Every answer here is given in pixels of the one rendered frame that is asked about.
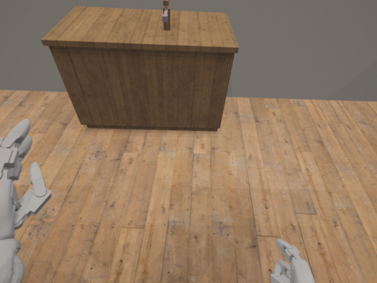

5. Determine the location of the counter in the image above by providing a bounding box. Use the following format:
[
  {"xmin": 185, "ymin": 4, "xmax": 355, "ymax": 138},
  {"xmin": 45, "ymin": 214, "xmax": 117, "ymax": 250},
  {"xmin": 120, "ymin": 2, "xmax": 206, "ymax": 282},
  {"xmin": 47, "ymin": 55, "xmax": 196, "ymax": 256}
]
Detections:
[{"xmin": 41, "ymin": 0, "xmax": 239, "ymax": 131}]

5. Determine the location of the left robot hand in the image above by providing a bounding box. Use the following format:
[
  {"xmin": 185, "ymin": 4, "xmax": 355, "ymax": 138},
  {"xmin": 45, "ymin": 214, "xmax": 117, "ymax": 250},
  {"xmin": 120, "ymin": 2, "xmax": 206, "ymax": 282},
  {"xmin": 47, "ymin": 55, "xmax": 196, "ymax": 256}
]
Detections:
[{"xmin": 0, "ymin": 119, "xmax": 52, "ymax": 240}]

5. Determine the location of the tap lever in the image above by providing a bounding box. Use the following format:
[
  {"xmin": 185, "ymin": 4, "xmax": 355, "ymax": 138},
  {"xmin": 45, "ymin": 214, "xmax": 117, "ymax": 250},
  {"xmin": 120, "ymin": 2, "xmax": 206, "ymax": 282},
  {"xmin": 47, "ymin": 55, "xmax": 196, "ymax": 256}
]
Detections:
[{"xmin": 162, "ymin": 9, "xmax": 168, "ymax": 22}]

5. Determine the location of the left robot forearm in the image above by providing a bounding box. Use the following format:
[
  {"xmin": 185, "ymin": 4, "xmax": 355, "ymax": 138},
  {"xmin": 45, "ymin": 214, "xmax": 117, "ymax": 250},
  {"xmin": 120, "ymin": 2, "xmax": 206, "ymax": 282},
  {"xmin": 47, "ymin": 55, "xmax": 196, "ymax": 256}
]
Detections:
[{"xmin": 0, "ymin": 238, "xmax": 25, "ymax": 283}]

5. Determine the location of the right robot hand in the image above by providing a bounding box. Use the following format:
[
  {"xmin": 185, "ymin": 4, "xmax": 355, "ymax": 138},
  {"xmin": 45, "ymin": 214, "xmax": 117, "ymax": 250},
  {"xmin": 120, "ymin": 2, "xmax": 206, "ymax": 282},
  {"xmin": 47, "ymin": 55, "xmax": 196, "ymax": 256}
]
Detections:
[{"xmin": 271, "ymin": 239, "xmax": 315, "ymax": 283}]

